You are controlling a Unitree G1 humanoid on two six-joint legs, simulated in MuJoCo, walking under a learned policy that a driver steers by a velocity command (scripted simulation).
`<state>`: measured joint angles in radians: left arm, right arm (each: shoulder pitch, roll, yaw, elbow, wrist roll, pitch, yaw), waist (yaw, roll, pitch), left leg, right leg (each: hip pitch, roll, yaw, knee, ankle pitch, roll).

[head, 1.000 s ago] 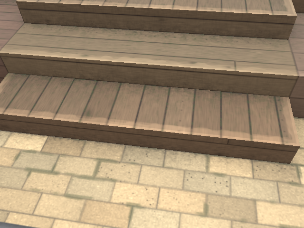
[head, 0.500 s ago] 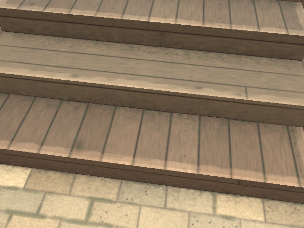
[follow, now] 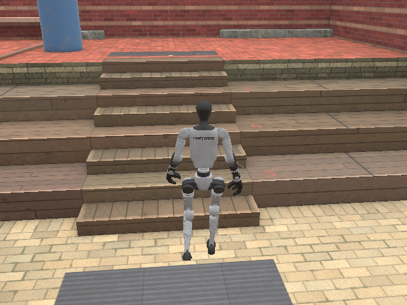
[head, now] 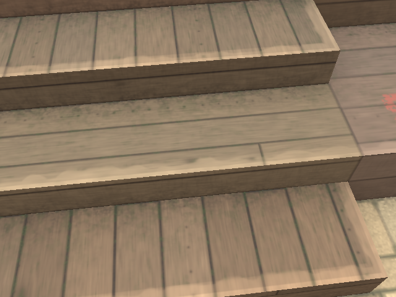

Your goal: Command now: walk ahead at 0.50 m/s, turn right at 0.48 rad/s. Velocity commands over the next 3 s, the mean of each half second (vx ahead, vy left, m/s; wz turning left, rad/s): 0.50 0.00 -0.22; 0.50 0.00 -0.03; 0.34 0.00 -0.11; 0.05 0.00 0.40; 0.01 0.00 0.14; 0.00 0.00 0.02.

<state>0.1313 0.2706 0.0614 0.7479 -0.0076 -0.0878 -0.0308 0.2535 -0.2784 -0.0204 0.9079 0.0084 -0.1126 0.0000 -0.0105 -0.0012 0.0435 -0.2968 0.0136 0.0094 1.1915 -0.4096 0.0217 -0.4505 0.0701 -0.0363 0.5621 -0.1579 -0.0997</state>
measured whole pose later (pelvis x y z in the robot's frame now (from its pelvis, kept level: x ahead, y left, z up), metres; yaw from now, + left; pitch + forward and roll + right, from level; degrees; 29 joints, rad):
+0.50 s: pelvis +0.29 +0.07 +0.01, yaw -5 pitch +6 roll +2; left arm 0.55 0.20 0.01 1.02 -0.03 -0.01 0.06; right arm -0.02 -0.12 0.10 0.53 0.00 -0.11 0.04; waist 0.03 -0.07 0.03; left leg -1.35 0.12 0.08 1.76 -0.50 0.00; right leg 0.10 -0.07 0.10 0.19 -0.38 0.01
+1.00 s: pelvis +0.57 +0.15 +0.16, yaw -6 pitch +4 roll -2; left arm 0.10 0.05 -0.11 0.73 -0.02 -0.04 -0.03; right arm 0.57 -0.06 0.06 1.08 -0.03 -0.05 0.00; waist -0.08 -0.04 -0.07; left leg -0.21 -0.02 0.09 0.51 -0.37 0.09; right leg -1.34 -0.03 0.02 1.95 -0.04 -0.05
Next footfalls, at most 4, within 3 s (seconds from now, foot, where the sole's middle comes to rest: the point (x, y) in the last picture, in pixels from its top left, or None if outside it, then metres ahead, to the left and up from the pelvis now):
0.56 left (140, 246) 0.55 0.21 -0.61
1.18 right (192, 136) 0.86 0.04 -0.47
1.76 left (114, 50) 1.11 0.30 -0.32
2.36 right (181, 39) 1.17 0.08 -0.32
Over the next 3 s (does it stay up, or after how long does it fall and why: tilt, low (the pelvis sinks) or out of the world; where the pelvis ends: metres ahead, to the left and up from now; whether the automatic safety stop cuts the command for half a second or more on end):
stays up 1.13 0.18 0.46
